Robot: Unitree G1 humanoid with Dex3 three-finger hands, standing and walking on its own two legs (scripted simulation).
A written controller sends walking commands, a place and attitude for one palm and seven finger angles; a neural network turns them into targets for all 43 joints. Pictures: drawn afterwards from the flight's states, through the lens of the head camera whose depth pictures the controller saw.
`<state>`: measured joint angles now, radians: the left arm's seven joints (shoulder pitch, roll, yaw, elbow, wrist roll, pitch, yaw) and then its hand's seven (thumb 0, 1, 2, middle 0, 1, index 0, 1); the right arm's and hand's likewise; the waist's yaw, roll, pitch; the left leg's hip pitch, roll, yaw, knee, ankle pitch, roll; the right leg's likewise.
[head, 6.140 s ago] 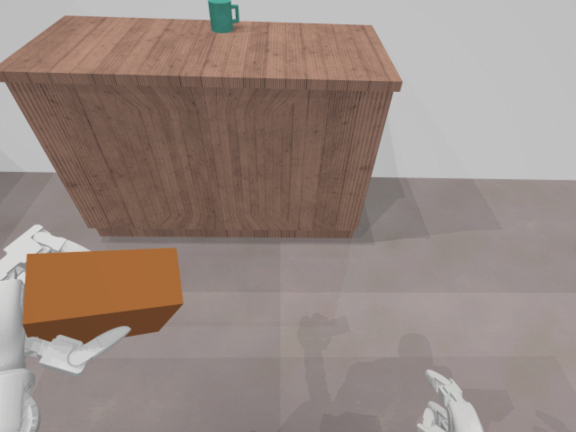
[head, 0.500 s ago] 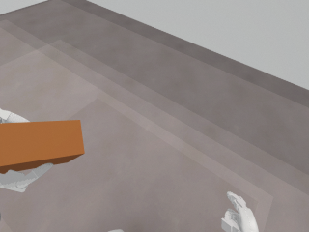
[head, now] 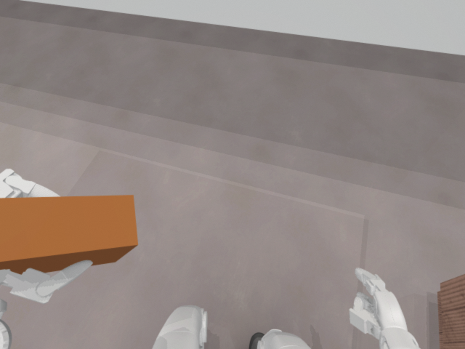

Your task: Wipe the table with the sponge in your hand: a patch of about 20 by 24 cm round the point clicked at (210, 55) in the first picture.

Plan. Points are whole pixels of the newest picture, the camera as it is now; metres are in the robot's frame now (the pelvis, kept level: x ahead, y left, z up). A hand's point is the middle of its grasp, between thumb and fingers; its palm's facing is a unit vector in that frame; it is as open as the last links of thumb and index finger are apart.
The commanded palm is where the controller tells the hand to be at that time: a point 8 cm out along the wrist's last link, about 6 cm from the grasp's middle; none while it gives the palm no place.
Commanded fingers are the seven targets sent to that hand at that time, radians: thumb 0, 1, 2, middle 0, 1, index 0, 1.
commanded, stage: turn to face it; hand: left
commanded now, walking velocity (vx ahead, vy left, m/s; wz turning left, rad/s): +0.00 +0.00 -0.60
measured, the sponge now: (88, 235) +0.24 +0.19 +0.13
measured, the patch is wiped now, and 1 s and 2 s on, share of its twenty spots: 0.00 0.00 0.00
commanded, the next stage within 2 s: none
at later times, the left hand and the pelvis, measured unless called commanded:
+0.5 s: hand (105, 270) +0.19 +0.13 +0.18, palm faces +0.18 -0.88 -0.44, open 10.4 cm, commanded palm +0.14 +0.18 +0.19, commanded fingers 0.00 0.10 1.30 -1.20 -1.60 -1.20 -1.60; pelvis -0.09 -0.04 +0.00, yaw -16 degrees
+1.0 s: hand out of the picture +0.12 -0.06 +0.19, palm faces -0.21 -0.82 -0.54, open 10.4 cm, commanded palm +0.10 +0.03 +0.19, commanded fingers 0.00 0.10 1.30 -1.20 -1.60 -1.20 -1.60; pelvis -0.19 -0.12 -0.01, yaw -34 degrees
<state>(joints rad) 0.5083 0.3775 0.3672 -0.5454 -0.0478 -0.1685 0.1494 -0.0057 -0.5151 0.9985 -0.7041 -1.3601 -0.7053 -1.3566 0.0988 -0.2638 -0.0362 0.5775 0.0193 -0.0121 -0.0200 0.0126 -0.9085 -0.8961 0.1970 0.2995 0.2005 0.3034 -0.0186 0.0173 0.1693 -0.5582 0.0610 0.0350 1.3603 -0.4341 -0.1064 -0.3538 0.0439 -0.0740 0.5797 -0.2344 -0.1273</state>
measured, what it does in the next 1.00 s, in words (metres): walks backwards, turning right: left foot, then right foot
